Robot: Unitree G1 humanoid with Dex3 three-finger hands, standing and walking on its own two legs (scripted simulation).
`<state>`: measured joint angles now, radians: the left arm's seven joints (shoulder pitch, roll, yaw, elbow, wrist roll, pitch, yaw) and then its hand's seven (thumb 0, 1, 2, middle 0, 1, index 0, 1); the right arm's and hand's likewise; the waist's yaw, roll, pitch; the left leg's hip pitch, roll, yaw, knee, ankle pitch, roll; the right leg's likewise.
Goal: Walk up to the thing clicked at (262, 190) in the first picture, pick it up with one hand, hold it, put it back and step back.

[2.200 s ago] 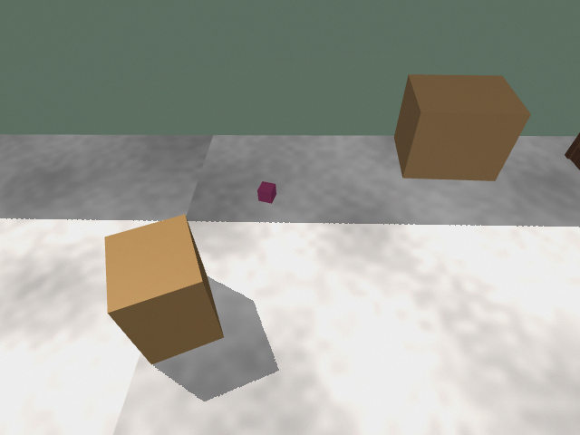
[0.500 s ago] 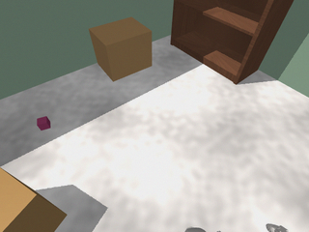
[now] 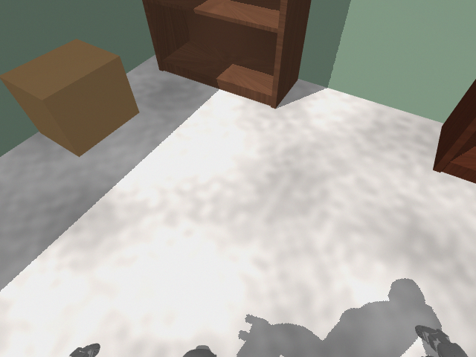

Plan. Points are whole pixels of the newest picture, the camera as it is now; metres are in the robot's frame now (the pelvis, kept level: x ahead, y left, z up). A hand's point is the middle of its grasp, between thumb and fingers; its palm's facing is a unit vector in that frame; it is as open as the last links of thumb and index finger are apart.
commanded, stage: walk up
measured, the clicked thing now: out of the picture +0.57 +1.18 -0.72
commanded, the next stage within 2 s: none
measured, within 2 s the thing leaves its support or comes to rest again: neither
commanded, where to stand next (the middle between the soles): +0.02 -0.05 m, yaw -37 degrees
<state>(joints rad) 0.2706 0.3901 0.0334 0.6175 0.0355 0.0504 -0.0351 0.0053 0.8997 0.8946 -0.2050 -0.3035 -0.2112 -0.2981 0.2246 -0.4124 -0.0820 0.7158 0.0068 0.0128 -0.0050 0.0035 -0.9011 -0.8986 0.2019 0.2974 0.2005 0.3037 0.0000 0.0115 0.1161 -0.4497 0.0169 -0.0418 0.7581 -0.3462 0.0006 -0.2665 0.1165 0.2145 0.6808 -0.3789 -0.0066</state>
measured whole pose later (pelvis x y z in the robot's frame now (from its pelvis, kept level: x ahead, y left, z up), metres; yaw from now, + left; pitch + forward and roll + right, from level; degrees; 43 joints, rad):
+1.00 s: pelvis -0.03 +0.00 -0.01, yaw -31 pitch -2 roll -1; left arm 0.26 0.39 0.03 0.76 0.01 0.01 0.01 0.01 0.90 0.89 -0.20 -0.30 -0.21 -0.30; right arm 0.22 -0.39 -0.05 0.79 -0.03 -0.02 0.01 0.00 -0.90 -0.90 0.20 0.30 0.20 0.30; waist -0.01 -0.02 0.13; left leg -0.36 0.05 0.04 0.77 -0.36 0.02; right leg -0.45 0.10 0.11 1.02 -0.54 0.00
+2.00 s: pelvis -0.02 +0.00 +0.02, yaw -41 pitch -3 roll +0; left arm 0.12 0.36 0.00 1.10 0.00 -0.03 0.01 0.00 0.90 0.89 -0.20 -0.30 -0.21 -0.30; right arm 0.08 -0.37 -0.03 1.09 0.00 0.01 0.02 0.00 -0.90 -0.90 0.20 0.30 0.20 0.30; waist -0.02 0.01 0.07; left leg -0.21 0.06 0.09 0.51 -0.25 -0.02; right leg -0.20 0.02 0.15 0.53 -0.28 0.03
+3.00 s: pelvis -0.02 +0.00 +0.03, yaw -39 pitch -3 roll +0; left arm 0.13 0.35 0.00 1.13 0.01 -0.01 -0.01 0.00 0.91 0.90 -0.20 -0.30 -0.21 -0.30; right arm 0.09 -0.35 -0.03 1.14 -0.01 0.00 0.02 0.00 -0.90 -0.90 0.20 0.30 0.20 0.30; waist -0.01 0.01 0.06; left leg -0.16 0.04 0.06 0.35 -0.15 -0.01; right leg -0.12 -0.01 0.11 0.35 -0.19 0.04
